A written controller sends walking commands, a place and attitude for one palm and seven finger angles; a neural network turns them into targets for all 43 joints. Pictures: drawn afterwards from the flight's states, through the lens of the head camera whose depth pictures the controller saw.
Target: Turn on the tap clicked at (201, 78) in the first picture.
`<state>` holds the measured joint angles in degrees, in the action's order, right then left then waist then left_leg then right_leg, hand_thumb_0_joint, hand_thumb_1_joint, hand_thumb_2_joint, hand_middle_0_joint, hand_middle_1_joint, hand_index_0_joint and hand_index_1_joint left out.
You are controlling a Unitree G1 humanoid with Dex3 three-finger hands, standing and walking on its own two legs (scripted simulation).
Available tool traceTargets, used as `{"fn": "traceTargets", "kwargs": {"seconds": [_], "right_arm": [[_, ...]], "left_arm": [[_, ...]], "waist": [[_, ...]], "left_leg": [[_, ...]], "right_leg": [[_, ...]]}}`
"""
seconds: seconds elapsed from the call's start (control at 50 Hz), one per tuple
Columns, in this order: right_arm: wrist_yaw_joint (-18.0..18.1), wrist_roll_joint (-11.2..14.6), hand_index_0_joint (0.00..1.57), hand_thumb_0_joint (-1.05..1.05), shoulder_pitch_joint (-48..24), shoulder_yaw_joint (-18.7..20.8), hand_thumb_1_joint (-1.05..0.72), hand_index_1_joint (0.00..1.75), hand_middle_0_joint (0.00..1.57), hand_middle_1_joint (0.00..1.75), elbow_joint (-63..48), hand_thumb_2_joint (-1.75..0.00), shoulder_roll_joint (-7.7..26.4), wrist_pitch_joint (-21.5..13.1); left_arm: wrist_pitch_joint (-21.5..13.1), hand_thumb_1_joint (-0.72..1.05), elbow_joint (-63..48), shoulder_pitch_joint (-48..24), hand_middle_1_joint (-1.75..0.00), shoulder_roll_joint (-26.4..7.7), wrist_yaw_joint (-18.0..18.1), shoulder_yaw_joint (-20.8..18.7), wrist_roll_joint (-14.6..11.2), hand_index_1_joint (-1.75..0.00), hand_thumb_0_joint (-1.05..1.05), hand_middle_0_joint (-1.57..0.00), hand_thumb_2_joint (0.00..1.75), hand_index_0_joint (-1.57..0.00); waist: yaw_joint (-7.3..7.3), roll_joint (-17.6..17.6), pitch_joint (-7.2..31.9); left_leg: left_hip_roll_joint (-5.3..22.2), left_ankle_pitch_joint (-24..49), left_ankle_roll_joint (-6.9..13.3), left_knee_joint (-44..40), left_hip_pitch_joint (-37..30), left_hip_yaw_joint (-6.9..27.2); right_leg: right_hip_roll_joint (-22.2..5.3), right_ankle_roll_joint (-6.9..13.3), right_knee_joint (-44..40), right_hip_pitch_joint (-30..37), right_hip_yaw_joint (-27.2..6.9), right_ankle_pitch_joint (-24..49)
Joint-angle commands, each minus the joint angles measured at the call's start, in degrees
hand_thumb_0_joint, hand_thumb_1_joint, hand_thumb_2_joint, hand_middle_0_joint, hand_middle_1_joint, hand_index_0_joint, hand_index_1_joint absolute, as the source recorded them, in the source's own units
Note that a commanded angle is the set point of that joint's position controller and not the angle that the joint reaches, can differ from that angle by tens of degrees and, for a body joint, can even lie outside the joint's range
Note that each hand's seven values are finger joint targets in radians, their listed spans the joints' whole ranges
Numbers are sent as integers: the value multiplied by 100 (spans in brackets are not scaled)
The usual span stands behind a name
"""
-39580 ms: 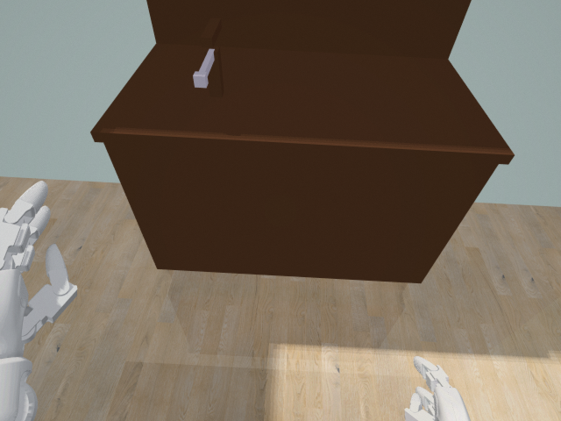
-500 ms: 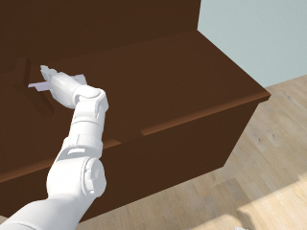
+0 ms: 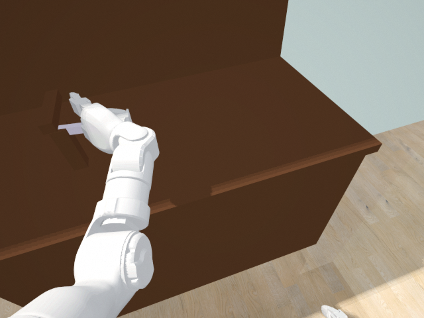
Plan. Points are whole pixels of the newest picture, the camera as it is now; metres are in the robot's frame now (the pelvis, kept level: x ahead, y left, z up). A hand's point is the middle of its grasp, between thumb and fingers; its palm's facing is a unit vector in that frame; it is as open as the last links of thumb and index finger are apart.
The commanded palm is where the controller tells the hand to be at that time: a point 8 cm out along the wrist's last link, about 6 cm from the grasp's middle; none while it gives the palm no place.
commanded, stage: lift the hand up off the lever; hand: left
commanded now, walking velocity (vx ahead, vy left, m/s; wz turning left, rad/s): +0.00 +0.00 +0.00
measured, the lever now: (125, 122) +0.53 +0.23 +0.10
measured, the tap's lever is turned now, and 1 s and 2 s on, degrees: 80 80 80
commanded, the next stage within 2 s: draw the hand back beside the body in 0.14 s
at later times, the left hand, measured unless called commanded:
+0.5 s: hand (141, 127) +0.41 +0.14 +0.18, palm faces +0.38 -0.92 -0.04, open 7.8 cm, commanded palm +0.34 +0.21 +0.18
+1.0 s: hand (84, 187) +0.28 +0.20 +0.17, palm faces +0.26 -0.94 -0.21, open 7.6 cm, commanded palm +0.23 +0.26 +0.18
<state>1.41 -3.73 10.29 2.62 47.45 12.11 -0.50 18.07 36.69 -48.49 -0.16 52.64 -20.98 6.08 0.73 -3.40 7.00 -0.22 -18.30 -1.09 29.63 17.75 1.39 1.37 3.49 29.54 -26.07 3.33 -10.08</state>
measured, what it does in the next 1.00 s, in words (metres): stands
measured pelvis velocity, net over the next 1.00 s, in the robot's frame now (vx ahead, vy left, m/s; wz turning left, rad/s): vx -0.02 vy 0.01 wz -0.03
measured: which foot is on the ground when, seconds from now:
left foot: down 0.00-1.00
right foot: down 0.00-1.00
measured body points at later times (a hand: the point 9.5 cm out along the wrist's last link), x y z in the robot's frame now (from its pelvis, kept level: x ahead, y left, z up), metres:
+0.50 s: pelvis +0.00 +0.00 +0.01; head -0.02 -0.03 +0.46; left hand +0.38 +0.19 +0.18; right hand +0.13 -0.25 -0.11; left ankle -0.04 +0.13 -0.73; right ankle +0.05 -0.08 -0.73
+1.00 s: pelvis -0.02 +0.01 +0.01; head -0.05 -0.01 +0.46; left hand +0.26 +0.25 +0.18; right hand +0.17 -0.20 -0.07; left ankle -0.04 +0.13 -0.73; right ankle +0.05 -0.08 -0.73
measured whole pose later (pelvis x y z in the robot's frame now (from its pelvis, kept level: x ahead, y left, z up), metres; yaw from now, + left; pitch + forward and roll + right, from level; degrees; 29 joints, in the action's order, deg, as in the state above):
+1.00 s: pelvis -0.02 +0.01 +0.01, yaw -2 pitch -6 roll +1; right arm 3.6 0.7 7.2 -2.5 36.9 10.6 -4.4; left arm -6.6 0.5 -1.5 -15.5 6.4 -8.3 -3.8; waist -1.3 -2.7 -2.9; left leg -0.5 -12.8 0.0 18.8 -0.2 -0.3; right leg 1.5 2.6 18.3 -8.3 1.5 -4.0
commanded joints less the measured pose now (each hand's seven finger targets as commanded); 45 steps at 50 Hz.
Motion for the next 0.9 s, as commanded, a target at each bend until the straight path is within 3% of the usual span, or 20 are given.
{"fn": "traceTargets", "kwargs": {"seconds": [0.0,0.1,0.22,0.24,0.28,0.3,0.34,0.38,0.4,0.42,0.44,0.48,0.5,0.52,0.62,0.68,0.76,0.78,0.8,0.88], "right_arm": [[82,44,20,0,-600,104,-90,30,20,30,-650,-90,662,-213],[101,49,20,0,-697,86,-90,30,20,30,-610,-90,593,-247],[130,49,20,0,-734,70,-90,30,20,30,-558,-90,567,-282],[224,66,20,0,-522,149,-90,30,20,30,-655,-90,741,-126],[372,161,20,0,-369,135,-90,30,20,30,-846,-90,728,-89],[437,208,20,0,-423,110,-90,30,20,30,-970,-90,706,-34],[514,290,20,0,-397,38,-90,30,20,30,-1110,-90,625,-15],[567,413,20,0,-456,-45,-90,30,20,30,-1311,-90,587,19],[601,452,20,0,-600,-84,-90,30,20,30,-1378,-90,577,58],[609,502,20,0,-736,-150,-90,30,20,30,-1478,-90,494,61],[420,477,20,0,-499,-154,-90,30,20,30,-1439,-90,633,-10],[333,524,20,0,-697,-185,-90,30,20,30,-1690,-90,592,-60],[321,545,20,0,-874,-169,-90,30,20,30,-1781,-90,575,-112],[295,533,20,0,-912,-203,-90,30,20,30,-1894,-90,523,-208],[268,539,20,0,-858,-152,-90,30,20,30,-1859,-90,597,-674],[278,535,20,0,-790,-157,-90,30,20,30,-1737,-90,656,-796],[289,535,20,0,-888,-192,-90,30,20,30,-1678,-90,623,-752],[288,522,20,0,-932,-209,-90,30,20,30,-1691,-90,613,-732],[276,520,20,0,-954,-205,-90,30,20,30,-1694,-90,635,-719],[272,460,20,0,-1050,-292,-90,30,20,30,-1838,-90,517,-642]], "left_arm": [[-189,90,-1039,-2782,-15,-1067,-2,260,175,-15,0,-15,90,-15],[-196,90,-1179,-3092,-15,-926,17,427,213,-15,0,-15,90,-15],[-212,90,-994,-3466,-15,-798,62,581,263,-15,0,-15,90,-15],[-279,90,-1512,-2970,-15,-659,-854,1514,462,-15,0,-15,90,-15],[-404,90,-1731,-2600,-16,-1301,-1482,1022,258,-16,0,-15,90,-15],[-464,90,-1995,-2141,-16,-1362,-1745,976,134,-16,0,-15,90,-15],[-666,90,-2249,-1313,-17,-1251,-2404,1028,-302,-17,0,-16,90,-16],[-840,90,-2604,-255,-17,-1542,-2963,632,-764,-17,0,-16,90,-16],[-834,90,-2694,229,-18,-1883,-3024,238,-863,-18,0,-16,90,-16],[-806,90,-3042,357,-18,-1793,-3009,327,-913,-18,0,-16,90,-16],[-1209,90,-2834,1234,-18,-3126,-3456,24,-860,-18,0,-16,90,-16],[-1695,90,-3420,1429,-19,-3170,-3890,83,-980,-19,0,-16,90,-16],[-1898,90,-3974,1429,-19,-3335,-4015,1,-999,-19,0,-16,90,-16],[-2117,90,-4499,1253,-19,-3013,-4140,369,-983,-19,0,-16,90,-16],[-2620,90,-4918,943,-21,-2234,-4393,1422,-971,-21,0,-17,90,-17],[-2731,90,-4420,1253,-22,-2198,-4367,1489,-944,-22,0,-17,90,-17],[-2794,90,-4092,1952,-23,-2330,-4369,1275,-955,-23,0,-18,90,-18],[-2818,90,-4196,2087,-23,-2408,-4379,1183,-953,-23,0,-18,90,-18],[-2858,90,-4343,2232,-24,-2620,-4384,954,-941,-24,0,-18,90,-18],[-2901,90,-4739,2973,-25,-2725,-4459,639,-1004,-25,0,-18,90,-18]], "waist": [[-39,871,1421],[-56,527,1593],[51,592,1592],[273,836,1753],[87,761,2170],[-47,582,2273],[-111,879,2065],[-345,1083,1771],[-538,860,1623],[-574,847,1348],[-319,833,956],[-432,774,718],[-500,208,694],[-396,107,673],[-8,-168,72],[16,506,-169],[-139,778,-189],[-187,757,-93],[-258,298,37],[-412,377,-18]], "left_leg": [[-52,1248,90,-358,397,-280],[-81,1176,59,-352,302,-271],[-86,938,75,-333,359,-245],[-97,1252,191,-213,1,-322],[-130,1628,256,-275,-173,-351],[-136,1722,242,-342,-249,-313],[-87,1907,245,-456,-300,-312],[-38,1877,250,-624,-261,-330],[-30,1763,236,-715,-232,-327],[-3,1662,240,-799,-231,-351],[97,1525,273,-975,-354,-425],[36,1493,293,-1018,-237,-442],[17,1485,275,-1043,-448,-455],[-3,1586,276,-1079,-600,-480],[-60,919,289,-1140,-1114,-441],[-127,286,334,-1237,-1025,-345],[-197,-93,343,-1329,-900,-318],[-200,-65,329,-1370,-893,-295],[-207,-35,296,-1435,-959,-274],[-109,263,245,-1631,-824,-206]], "right_leg": [[-213,-213,-416,1820,-118,376],[-213,-193,-421,1771,-133,232],[-232,-212,-441,1618,-145,-21],[-207,-200,-211,1844,-203,750],[-215,-207,-198,2417,-253,1446],[-203,-191,-177,2623,-279,1619],[-208,-223,-241,2974,-283,2064],[-202,-258,-370,3333,-330,2214],[-213,-246,-447,3420,-368,2007],[-235,-250,-564,3346,-384,1750],[-323,-320,-517,3287,-381,1802],[-300,-287,-555,3347,-449,1594],[-299,-246,-644,3270,-464,1405],[-259,-244,-721,3215,-432,1408],[-109,-255,-1256,2296,-407,276],[-93,-283,-1487,2106,-373,-590],[-163,-280,-1647,2257,-392,-1160],[-177,-266,-1627,2385,-376,-1134],[-169,-225,-1557,2478,-358,-960],[-122,-184,-1447,2883,-279,-481]]}}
